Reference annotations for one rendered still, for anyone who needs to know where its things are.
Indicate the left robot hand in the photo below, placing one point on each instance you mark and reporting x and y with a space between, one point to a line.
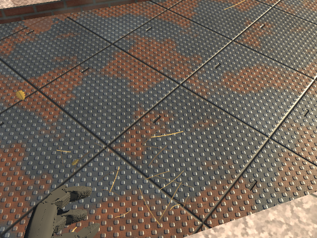
48 217

